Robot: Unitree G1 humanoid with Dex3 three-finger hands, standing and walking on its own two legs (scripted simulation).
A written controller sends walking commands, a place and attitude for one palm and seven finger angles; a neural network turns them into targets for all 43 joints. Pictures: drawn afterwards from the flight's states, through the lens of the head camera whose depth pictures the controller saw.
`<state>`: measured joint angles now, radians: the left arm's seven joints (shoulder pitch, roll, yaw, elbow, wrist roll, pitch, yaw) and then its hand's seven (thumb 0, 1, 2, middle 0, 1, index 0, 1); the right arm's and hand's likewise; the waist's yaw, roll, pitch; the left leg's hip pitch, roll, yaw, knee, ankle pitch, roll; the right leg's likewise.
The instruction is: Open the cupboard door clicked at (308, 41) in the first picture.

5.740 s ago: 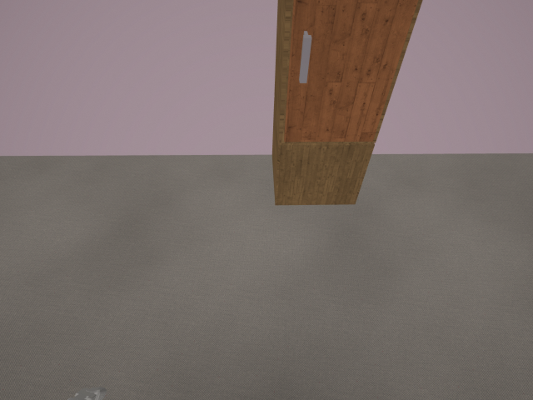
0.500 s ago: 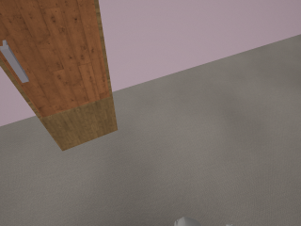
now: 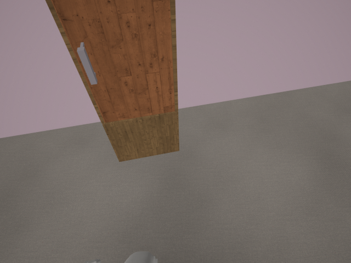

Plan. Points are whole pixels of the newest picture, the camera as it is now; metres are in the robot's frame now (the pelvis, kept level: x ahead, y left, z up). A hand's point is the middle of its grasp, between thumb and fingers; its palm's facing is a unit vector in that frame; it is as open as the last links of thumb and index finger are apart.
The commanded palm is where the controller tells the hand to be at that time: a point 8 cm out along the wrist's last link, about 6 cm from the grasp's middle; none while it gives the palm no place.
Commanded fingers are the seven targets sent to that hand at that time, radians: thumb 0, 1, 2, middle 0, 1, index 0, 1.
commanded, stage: turn to face it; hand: left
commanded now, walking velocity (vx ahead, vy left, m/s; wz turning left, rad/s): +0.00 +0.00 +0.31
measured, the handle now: (88, 63) +0.77 +0.36 +0.02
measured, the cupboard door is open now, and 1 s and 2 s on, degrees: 0 0 0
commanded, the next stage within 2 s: take the last steps up to it in 0.24 s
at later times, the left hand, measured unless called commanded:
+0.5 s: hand out of the picture +0.02 +0.26 -0.17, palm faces +0.16 -0.96 -0.22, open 7.4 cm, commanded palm none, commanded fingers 0.00 0.90 0.90 -0.20 -0.30 -0.20 -0.30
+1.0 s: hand out of the picture -0.02 +0.16 -0.16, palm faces +0.28 -0.95 -0.16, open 7.3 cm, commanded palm none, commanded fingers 0.00 0.90 0.90 -0.20 -0.30 -0.20 -0.30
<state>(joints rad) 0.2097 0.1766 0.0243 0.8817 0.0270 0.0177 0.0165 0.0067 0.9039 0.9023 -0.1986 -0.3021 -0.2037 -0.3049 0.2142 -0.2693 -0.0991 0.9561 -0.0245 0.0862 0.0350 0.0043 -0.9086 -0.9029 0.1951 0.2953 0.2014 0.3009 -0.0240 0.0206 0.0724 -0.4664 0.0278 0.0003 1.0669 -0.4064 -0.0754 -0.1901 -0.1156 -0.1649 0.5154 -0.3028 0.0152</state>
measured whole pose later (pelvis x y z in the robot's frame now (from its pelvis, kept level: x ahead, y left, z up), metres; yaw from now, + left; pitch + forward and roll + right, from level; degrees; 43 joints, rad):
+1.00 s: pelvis +0.10 +0.03 +0.00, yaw +11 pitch -1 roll +0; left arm 0.48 0.09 0.01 1.17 0.02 -0.06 0.02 0.01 0.91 0.90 -0.19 -0.30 -0.20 -0.30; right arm 0.27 -0.18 -0.07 1.09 -0.03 0.01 0.03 0.00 -0.91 -0.90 0.19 0.30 0.20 0.30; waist 0.02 0.03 0.02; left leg -0.57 0.12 0.06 0.90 -0.19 -0.02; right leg 0.03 0.00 -0.13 0.30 -0.31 -0.02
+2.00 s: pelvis +0.26 +0.10 -0.01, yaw +10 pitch -2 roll +0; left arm 0.16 0.20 0.06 1.01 0.02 0.06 0.03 0.00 0.91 0.90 -0.20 -0.30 -0.20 -0.30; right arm 0.23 -0.16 -0.05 1.01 -0.02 0.02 -0.01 0.00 -0.91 -0.90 0.19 0.30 0.20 0.30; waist 0.01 -0.04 0.06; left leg -0.25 0.01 0.06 0.60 -0.33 0.01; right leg -0.41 -0.08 -0.07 0.65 -0.29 0.01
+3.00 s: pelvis +0.21 +0.11 +0.00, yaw +10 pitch -3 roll -1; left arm 0.21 0.30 0.00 1.01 0.02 0.00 0.01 0.01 0.91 0.90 -0.20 -0.30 -0.20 -0.30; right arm 0.21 -0.27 -0.01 1.04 -0.02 -0.01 0.01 0.00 -0.91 -0.90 0.20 0.30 0.21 0.30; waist 0.00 -0.01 0.00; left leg -0.24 0.00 0.07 0.44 -0.16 0.04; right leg -0.16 -0.01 -0.04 0.43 -0.23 0.00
